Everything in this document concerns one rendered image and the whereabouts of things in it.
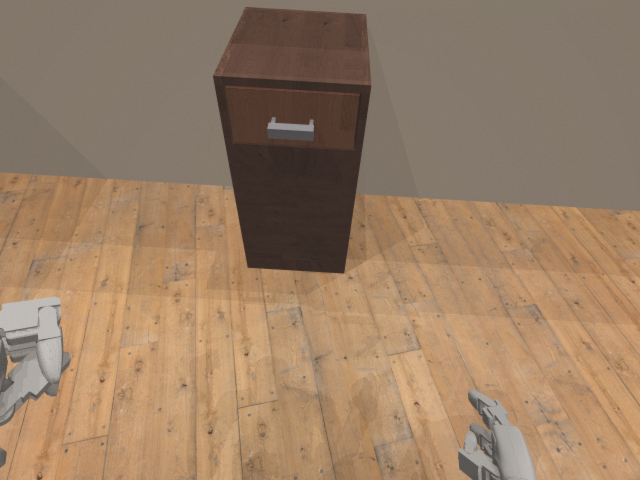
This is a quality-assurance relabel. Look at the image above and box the robot right hand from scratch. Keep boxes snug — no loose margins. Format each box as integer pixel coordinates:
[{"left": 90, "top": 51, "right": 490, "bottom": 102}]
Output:
[{"left": 458, "top": 389, "right": 537, "bottom": 480}]

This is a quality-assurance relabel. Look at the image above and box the cabinet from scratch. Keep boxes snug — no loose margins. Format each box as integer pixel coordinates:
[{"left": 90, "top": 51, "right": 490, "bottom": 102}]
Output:
[{"left": 213, "top": 7, "right": 371, "bottom": 274}]

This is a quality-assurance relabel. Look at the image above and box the drawer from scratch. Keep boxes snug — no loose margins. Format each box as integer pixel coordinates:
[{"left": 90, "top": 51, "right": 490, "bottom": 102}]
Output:
[{"left": 225, "top": 86, "right": 360, "bottom": 149}]

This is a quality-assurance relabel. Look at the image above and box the robot left hand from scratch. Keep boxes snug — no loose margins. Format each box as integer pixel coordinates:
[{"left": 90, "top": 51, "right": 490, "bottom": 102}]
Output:
[{"left": 0, "top": 297, "right": 71, "bottom": 426}]

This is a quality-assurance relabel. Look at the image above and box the handle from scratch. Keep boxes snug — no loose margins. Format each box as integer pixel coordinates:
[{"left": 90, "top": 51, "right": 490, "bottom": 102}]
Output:
[{"left": 267, "top": 117, "right": 314, "bottom": 141}]

